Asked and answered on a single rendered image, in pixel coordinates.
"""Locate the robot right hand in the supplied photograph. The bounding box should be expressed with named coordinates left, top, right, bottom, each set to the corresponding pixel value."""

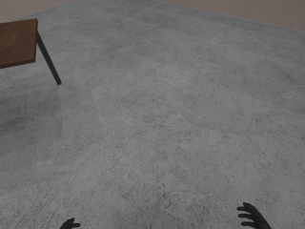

left=236, top=202, right=272, bottom=229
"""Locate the table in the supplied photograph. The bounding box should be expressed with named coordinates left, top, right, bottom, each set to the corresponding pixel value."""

left=0, top=18, right=62, bottom=85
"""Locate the robot left hand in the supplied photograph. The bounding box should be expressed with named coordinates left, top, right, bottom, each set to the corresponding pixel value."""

left=60, top=218, right=81, bottom=229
